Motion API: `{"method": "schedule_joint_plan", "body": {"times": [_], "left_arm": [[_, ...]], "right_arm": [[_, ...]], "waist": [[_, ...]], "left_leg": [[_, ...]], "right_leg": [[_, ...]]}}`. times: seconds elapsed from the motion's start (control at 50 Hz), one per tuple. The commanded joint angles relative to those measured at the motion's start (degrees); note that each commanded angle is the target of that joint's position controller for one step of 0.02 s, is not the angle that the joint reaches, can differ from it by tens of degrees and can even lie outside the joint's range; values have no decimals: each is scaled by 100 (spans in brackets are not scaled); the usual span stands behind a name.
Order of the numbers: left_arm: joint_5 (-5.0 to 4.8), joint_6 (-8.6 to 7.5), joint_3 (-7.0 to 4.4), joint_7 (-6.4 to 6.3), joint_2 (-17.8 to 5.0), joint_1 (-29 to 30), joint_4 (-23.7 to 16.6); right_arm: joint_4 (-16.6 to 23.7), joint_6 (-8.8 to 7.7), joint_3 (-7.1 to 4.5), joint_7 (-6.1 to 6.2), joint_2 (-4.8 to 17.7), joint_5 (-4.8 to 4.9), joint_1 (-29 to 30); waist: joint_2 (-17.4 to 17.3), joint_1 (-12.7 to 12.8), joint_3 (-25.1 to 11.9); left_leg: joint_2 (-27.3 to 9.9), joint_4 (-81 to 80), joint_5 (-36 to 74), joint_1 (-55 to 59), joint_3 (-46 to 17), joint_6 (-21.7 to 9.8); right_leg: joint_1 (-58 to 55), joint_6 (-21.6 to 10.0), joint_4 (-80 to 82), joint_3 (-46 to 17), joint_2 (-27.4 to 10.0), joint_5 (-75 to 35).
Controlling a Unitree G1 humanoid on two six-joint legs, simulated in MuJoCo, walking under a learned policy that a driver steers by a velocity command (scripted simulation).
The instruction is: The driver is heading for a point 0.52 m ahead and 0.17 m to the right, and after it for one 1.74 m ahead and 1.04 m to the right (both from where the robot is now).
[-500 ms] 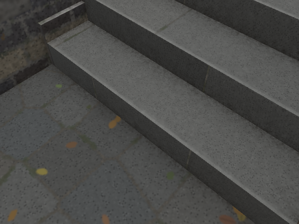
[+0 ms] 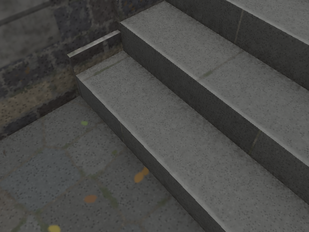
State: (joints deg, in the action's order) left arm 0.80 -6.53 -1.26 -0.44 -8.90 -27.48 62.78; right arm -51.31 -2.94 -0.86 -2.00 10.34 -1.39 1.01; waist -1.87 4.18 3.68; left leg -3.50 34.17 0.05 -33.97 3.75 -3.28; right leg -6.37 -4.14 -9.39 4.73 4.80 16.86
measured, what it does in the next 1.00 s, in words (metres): climbs, turning right: left foot, then right foot 0.18 m higher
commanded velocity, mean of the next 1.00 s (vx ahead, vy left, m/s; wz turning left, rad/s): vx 0.40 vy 0.00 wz -0.47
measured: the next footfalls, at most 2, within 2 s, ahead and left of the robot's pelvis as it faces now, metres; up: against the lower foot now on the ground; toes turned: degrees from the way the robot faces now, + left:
left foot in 0.08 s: +0.22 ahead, +0.10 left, +0.00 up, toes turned +3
right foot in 0.72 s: +0.58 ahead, -0.21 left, +0.18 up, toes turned -23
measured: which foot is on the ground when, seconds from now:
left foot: up 0.00-0.06, down 0.08-0.72, up 0.74-1.00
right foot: down 0.00-0.08, up 0.10-0.70, down 0.72-1.00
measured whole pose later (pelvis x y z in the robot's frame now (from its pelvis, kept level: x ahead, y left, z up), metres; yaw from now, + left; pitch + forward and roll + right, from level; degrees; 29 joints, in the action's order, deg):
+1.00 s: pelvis +0.49 -0.14 +0.14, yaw -31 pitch +3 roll +1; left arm 1.0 -0.7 -3.7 -2.5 -13.5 -15.0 51.6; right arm -33.4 -1.7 0.6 1.7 9.1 -3.8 1.6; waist 0.7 0.2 4.8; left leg -2.2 96.7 -11.2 -56.6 -3.8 -0.6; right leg 31.9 -8.8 -45.8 -1.2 10.6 15.9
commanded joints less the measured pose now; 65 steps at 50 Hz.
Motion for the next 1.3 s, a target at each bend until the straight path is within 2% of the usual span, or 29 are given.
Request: {"method": "schedule_joint_plan", "body": {"times": [0.02,0.06,0.08,0.1,0.12,0.14,0.18,0.22,0.32,0.44,0.52,0.6,0.64,0.66,0.68,0.7,0.72,0.74,0.76,0.78,0.82,0.84,0.86,0.92,0.96,1.02,1.08,1.16,1.3], "left_arm": [[23,12,-140,-72,-854,-154,-118],[15,61,-163,-61,-965,84,-188],[-51,53,-121,-49,-853,185,-327],[-319,77,44,-29,-100,-667,-400],[-191,125,-136,-90,-698,-612,-237],[-106,152,-199,-77,-758,-24,-392],[-17,202,-220,-10,-581,481,-504],[109,376,-241,54,-436,327,-486],[138,540,-328,77,-381,824,-672],[94,645,-323,-165,-293,2175,-1333],[-7,607,-201,-236,66,3056,-1781],[-64,589,154,-272,478,4467,-2856],[13,593,398,-115,676,4799,-3388],[-50,610,436,22,509,3884,-3201],[-79,598,354,62,279,3350,-2973],[-58,621,173,43,-59,2008,-2575],[-48,669,39,7,-293,593,-2201],[34,640,-176,-8,-871,501,-2079],[70,655,-487,-96,-2100,1024,-2100],[26,678,-571,-168,-1980,1212,-2209],[-29,668,-458,-171,-1295,1684,-1858],[-19,648,-342,-220,-820,1873,-1792],[52,674,-265,-278,-537,2054,-1732],[66,511,-253,-228,-635,1558,-1511],[8,403,-294,-181,-759,1345,-1306],[-10,516,-288,-305,-827,1556,-1810],[6,546,-351,-457,-1045,1103,-2129],[-19,611,-345,-512,-961,884,-2407],[5,576,-361,-631,-898,294,-2518]], "right_arm": [[355,-155,-109,50,431,-51,138],[-43,-292,-212,128,617,-65,-1142],[-258,-372,-325,196,967,-190,-2101],[-295,-340,-515,224,1657,-311,-2670],[-292,-220,-518,167,1432,-97,-2566],[-192,-204,-423,144,1112,-5,-1886],[-137,-286,-279,159,564,-4,-1304],[-231,-364,-233,219,443,21,-1375],[-438,-504,-240,301,547,24,-1777],[-810,-445,-264,367,681,-105,-3045],[-1092,-443,-136,295,428,-345,-3601],[-1314,-439,-30,229,478,-260,-3765],[-1284,-297,-13,377,508,-166,-3311],[-947,-185,-6,401,677,-32,-2506],[-694,-235,-36,435,952,257,-2569],[-485,-292,-142,454,1537,427,-2473],[-308,-317,-356,351,2162,546,-2118],[-27,-336,-441,221,2172,567,-2010],[514,-421,-326,-47,1287,476,-2024],[544,-385,-256,-137,1031,177,-2474],[835,-103,-86,35,347,18,-2021],[1029,-14,-16,152,212,-159,-1665],[1105,100,18,222,131,-251,-1759],[1505,198,33,377,119,-162,-1376],[1837,157,129,431,-11,-308,-989],[1905,268,75,402,241,-250,-767],[1894,366,57,447,21,-196,-790],[2030,462,39,424,42,-253,-231],[2046,566,-15,354,162,-212,-72]], "waist": [[616,-327,-4],[561,-868,-692],[342,-1223,-1311],[-981,-1025,-2282],[-355,-987,-2417],[-85,-732,-1439],[-18,-486,-421],[-276,-281,-340],[-253,-187,-185],[-44,-528,98],[-24,-723,497],[85,-608,961],[148,-314,1022],[397,136,699],[167,55,-112],[-501,616,-1265],[-1283,1184,-2278],[-1111,1209,-2540],[1497,511,-2937],[475,62,-3659],[-211,-455,-1996],[-255,-537,-1107],[-29,-820,-749],[369,-787,-950],[100,-941,-771],[-39,-771,-733],[456,-470,-1343],[531,-116,-803],[766,199,-809]], "left_leg": [[319,-253,-676,428,127,-190],[554,-901,-518,1988,173,-378],[-207,-859,-56,3604,-507,-576],[-2162,-844,406,5683,-2922,-1400],[-2221,-1369,-3,5296,-3662,-1438],[-1922,-1666,-693,4296,-2786,-1181],[-1458,-2254,-701,2883,-1658,-748],[-1187,-2391,50,2382,-936,-583],[-1031,-2427,636,2440,-32,-562],[-1899,-2503,-630,4052,-475,-937],[-1925,-2217,-519,4882,-293,-651],[-1891,-2590,-807,4580,181,-278],[-1393,-3262,170,3475,912,-116],[-874,-3470,1847,2078,1761,-206],[-999,-2938,5217,1818,1428,-476],[-1153,-1421,8329,2046,1444,-614],[-1188,346,9339,2628,1304,-418],[-815,2609,6514,2108,871,-15],[883,6146,-2216,14,575,732],[607,6864,-1717,297,-879,479],[264,6610,-1040,-358,-815,354],[203,6530,-1125,-796,-846,297],[163,6466,-1066,-886,-920,298],[255,7619,-1401,-1739,-766,288],[36,6618,-1231,-1917,-915,166],[205,5248,-568,-1549,-163,444],[144,6728,-418,-2860,-494,595],[244,6929,-576,-3403,-579,577],[336,6512,-1238,-3576,-487,638]], "right_leg": [[-35,-528,-831,-600,-1649,-5053],[180,-392,-2313,-599,-1441,-5564],[1307,-305,-3612,-540,-1219,-4055],[3462,-42,-5934,-16,-342,-216],[3873,-147,-6721,-584,-243,1216],[4055,-182,-6707,-753,-581,669],[3871,-152,-6178,-715,-933,76],[3513,-32,-6163,-579,-931,-64],[4173,50,-5955,-443,-996,-872],[7101,-83,-9288,-626,-1025,473],[9186,-391,-11504,-485,-640,1609],[10320,-662,-11461,-500,-746,2461],[9010,-609,-9702,-6,-988,2365],[6419,-591,-7566,664,-840,1506],[4354,-536,-6992,993,-317,645],[2812,-503,-7154,1317,244,321],[1818,-691,-6280,739,399,131],[1094,-1038,-4696,-949,297,-321],[126,-1946,-2643,-4999,-1888,-5211],[301,-1721,-2428,-5592,-1944,-5711],[2042,-1440,-2513,-4658,-1507,-2723],[2899,-1282,-2690,-4083,-1208,-2388],[3513,-1143,-2602,-3479,-964,-2163],[3386,-1033,-2325,-3012,-862,-2298],[3587,-583,-2198,-2378,-488,-1736],[3585,-245,-2281,-2018,-230,-3447],[1860,-201,-2521,-2883,-744,-4068],[1621,-310,-2152,-3456,-708,-2214],[102,-622,-2151,-3688,-1094,-4260]]}}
